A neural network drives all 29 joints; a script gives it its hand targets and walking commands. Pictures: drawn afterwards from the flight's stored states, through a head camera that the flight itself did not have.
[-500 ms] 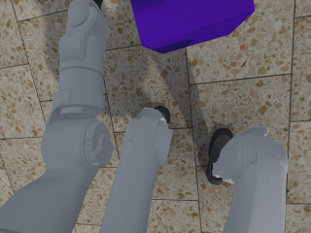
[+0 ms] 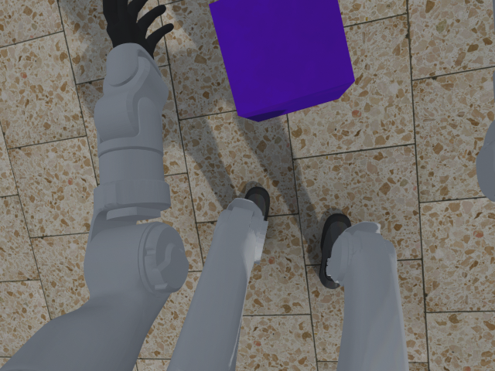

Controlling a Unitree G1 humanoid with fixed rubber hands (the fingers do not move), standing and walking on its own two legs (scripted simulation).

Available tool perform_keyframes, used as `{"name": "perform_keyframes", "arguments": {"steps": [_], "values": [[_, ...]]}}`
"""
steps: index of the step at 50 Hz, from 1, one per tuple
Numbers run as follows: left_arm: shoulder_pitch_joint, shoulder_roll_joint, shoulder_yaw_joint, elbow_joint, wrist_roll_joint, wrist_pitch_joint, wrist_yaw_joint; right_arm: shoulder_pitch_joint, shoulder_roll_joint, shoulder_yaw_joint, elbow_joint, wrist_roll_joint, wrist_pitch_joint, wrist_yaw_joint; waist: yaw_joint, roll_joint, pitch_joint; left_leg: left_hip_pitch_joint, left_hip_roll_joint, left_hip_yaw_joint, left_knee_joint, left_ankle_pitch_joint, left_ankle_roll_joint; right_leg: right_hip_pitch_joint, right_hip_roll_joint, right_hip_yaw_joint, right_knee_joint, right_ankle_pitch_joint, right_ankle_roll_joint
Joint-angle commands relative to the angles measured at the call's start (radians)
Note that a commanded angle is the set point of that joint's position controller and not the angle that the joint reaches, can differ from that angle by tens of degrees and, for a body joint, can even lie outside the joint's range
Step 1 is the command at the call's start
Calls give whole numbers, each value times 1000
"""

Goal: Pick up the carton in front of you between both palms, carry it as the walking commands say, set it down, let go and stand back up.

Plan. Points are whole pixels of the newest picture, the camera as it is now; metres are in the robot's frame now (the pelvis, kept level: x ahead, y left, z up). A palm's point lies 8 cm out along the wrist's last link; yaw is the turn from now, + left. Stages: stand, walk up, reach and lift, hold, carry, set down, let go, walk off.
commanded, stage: set down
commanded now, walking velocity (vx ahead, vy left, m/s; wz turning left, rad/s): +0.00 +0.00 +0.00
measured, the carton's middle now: (284, 59) +0.56 +0.08 -0.43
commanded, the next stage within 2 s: let go in 0.22 s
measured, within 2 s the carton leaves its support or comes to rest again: neither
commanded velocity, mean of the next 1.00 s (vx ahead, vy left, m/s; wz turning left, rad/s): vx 0.00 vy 0.00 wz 0.00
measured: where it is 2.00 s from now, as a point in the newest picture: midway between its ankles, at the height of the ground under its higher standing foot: (290, 248)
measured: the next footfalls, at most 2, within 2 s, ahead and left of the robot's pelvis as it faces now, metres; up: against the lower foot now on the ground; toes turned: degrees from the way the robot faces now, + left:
none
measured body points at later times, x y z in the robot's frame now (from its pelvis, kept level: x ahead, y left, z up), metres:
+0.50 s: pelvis +0.03 +0.00 +0.12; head +0.34 -0.02 +0.45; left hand +0.46 +0.22 +0.01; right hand +0.58 -0.16 +0.01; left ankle +0.12 +0.13 -0.52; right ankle +0.07 -0.10 -0.52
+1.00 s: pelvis +0.09 +0.03 +0.20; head +0.22 +0.01 +0.63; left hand +0.31 +0.26 +0.12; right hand +0.39 -0.18 +0.10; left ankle +0.12 +0.13 -0.52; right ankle +0.07 -0.10 -0.52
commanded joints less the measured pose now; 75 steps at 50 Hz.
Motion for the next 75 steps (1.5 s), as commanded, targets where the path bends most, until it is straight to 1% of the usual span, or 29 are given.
{"name": "perform_keyframes", "arguments": {"steps": [1,8,10,11,13,15,17,19,22,24,26,27,29,32,34,35,39,43,47,51,54,58,64,66,68,72,73,74,75], "values": [[-158,106,8,-134,15,-12,-9,-325,-70,-33,-134,-17,-11,0,75,-281,-1215,569,-53,144,-147,418,-33,826,39,-27,-187,411,19],[-103,95,27,-145,47,-17,-31,-258,-37,-77,-148,-48,-16,5,73,-260,-1182,636,-46,139,-291,462,-38,967,41,-13,-338,491,17],[-85,85,37,-127,62,-22,-40,-235,-22,-94,-130,-62,-21,9,74,-250,-1134,643,-42,136,-333,460,-40,982,40,-7,-383,493,15],[-71,76,41,-122,71,-26,-45,-214,-10,-105,-123,-71,-25,12,70,-243,-1118,651,-40,134,-352,462,-42,991,39,-4,-405,499,14],[-49,60,40,-124,85,-35,-59,-174,0,-142,-115,-97,-34,12,50,-224,-1103,684,-37,130,-387,475,-45,1009,39,-1,-446,518,11],[0,49,37,-129,104,-46,-75,-114,23,-175,-121,-121,-45,4,37,-208,-1121,726,-37,130,-417,503,-44,1049,40,4,-483,561,11],[72,45,28,-139,123,-64,-95,-36,57,-205,-146,-142,-59,-13,29,-197,-1158,762,-39,130,-446,542,-40,1112,40,13,-513,636,16],[165,51,9,-153,139,-84,-120,61,101,-232,-192,-156,-74,-39,22,-191,-1211,792,-43,131,-474,584,-32,1191,38,24,-538,741,24],[310,84,-39,-176,154,-121,-167,237,187,-272,-292,-171,-99,-96,7,-183,-1269,828,-47,129,-515,625,-17,1302,33,41,-573,881,42],[384,113,-74,-185,158,-145,-203,341,251,-292,-371,-174,-113,-144,-5,-176,-1266,855,-45,123,-542,614,-6,1340,30,48,-603,902,54],[451,135,-109,-182,155,-161,-238,436,305,-300,-443,-171,-125,-190,-16,-167,-1223,903,-41,111,-571,581,5,1337,30,45,-643,850,63],[486,143,-127,-177,154,-167,-254,482,328,-300,-473,-167,-131,-209,-22,-158,-1188,940,-37,104,-586,563,10,1318,32,39,-668,798,65],[568,162,-162,-161,150,-175,-283,584,357,-297,-525,-160,-142,-236,-34,-132,-1100,1039,-26,92,-618,520,17,1258,37,18,-727,641,67],[693,184,-210,-140,137,-188,-312,733,376,-286,-583,-153,-161,-257,-44,-88,-940,1203,-4,72,-672,435,23,1152,43,-15,-819,373,63],[773,200,-241,-135,119,-203,-324,825,378,-276,-610,-143,-177,-261,-51,-62,-849,1294,8,56,-710,376,23,1126,39,-27,-863,259,59],[811,209,-259,-136,107,-211,-328,869,376,-269,-619,-134,-186,-260,-54,-51,-812,1334,13,48,-728,353,22,1125,37,-30,-880,224,57],[957,234,-349,-165,50,-245,-332,1038,355,-238,-629,-84,-227,-243,-72,-12,-702,1464,23,20,-784,327,16,1161,29,-35,-923,176,45],[1095,246,-419,-214,8,-270,-317,1197,338,-210,-622,-41,-262,-223,-87,26,-620,1567,24,-9,-819,368,9,1222,25,-32,-951,183,29],[1229,260,-456,-265,-8,-286,-302,1358,325,-196,-615,-25,-288,-205,-107,57,-530,1648,21,-25,-848,443,4,1298,22,-28,-989,210,20],[1309,274,-467,-294,-12,-291,-292,1478,313,-182,-626,-16,-305,-190,-133,63,-426,1692,16,-30,-891,472,3,1389,13,-30,-1036,241,16],[1341,281,-464,-294,-13,-291,-287,1555,314,-171,-644,-16,-312,-176,-155,50,-372,1721,12,-29,-919,500,6,1467,6,-33,-1066,298,20],[1372,286,-450,-261,-7,-292,-283,1652,314,-150,-670,-15,-315,-158,-183,21,-335,1768,2,-26,-952,553,13,1577,-1,-31,-1102,421,34],[1438,296,-430,-208,15,-293,-273,1799,305,-112,-717,7,-309,-124,-209,2,-302,1820,-10,-18,-1008,635,19,1715,-8,-20,-1153,623,49],[1450,301,-423,-193,24,-291,-271,1833,301,-101,-735,18,-303,-113,-211,1,-280,1822,-14,-15,-1027,625,21,1741,-11,-15,-1168,662,52],[1450,305,-417,-186,32,-286,-271,1851,297,-91,-756,28,-295,-101,-210,4,-255,1819,-18,-10,-1044,593,24,1758,-15,-11,-1181,671,53],[1434,309,-406,-185,44,-267,-275,1856,289,-81,-789,40,-274,-82,-209,13,-198,1820,-23,1,-1065,494,28,1764,-20,-8,-1204,615,53],[1408,329,-403,-245,57,-216,-247,1899,299,-70,-734,56,-301,-102,-214,36,-240,1774,-37,11,-1031,475,22,1811,-28,-7,-1160,703,52],[1429,320,-416,-228,55,-202,-238,1893,296,-62,-747,61,-303,-109,-214,9,-224,1764,-40,8,-1027,444,28,1804,-29,0,-1154,723,59],[1426,322,-418,-230,54,-194,-233,1884,292,-57,-750,66,-301,-111,-209,7,-208,1756,-42,9,-1027,414,30,1790,-29,1,-1155,698,61]]}}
